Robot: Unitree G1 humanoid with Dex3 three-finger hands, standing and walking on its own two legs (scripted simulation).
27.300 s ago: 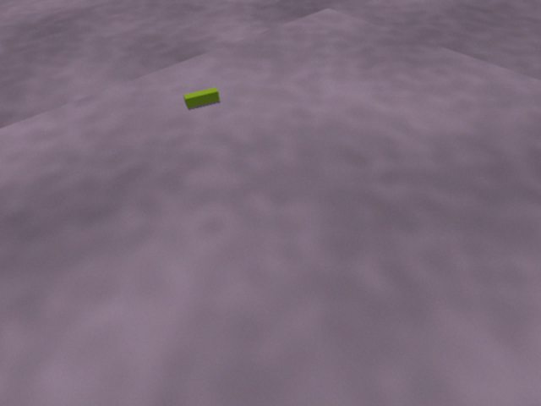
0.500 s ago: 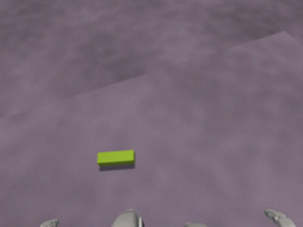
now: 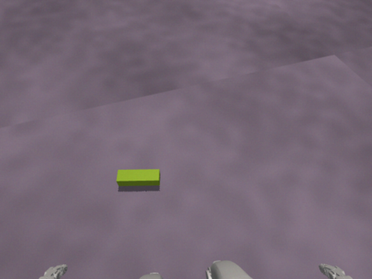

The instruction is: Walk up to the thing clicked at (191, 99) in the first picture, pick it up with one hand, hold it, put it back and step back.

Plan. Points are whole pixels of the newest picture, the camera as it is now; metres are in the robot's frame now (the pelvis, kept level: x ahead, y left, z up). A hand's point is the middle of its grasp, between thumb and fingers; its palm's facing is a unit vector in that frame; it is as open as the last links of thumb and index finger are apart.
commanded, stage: walk up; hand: left
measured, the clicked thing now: (139, 177) +0.67 +0.26 -0.73
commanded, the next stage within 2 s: stand in 1.12 s
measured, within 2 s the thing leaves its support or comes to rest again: neither
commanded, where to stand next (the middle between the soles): +0.26 +0.00 m, yaw +0 degrees
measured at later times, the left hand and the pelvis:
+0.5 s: hand out of the picture +0.02 +0.25 -0.14, palm faces +0.03 -0.92 -0.38, open 7.4 cm; pelvis -0.05 -0.02 +0.00, yaw +0 degrees
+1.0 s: hand out of the picture +0.05 +0.26 -0.14, palm faces +0.04 -0.93 -0.36, open 7.4 cm; pelvis -0.04 -0.01 +0.01, yaw +1 degrees
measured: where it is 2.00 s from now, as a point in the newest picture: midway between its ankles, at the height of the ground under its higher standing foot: outside the picture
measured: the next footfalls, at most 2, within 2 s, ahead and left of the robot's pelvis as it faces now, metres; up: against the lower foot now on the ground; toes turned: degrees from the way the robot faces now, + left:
right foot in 0.14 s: -0.03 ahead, -0.14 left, +0.00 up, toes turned +0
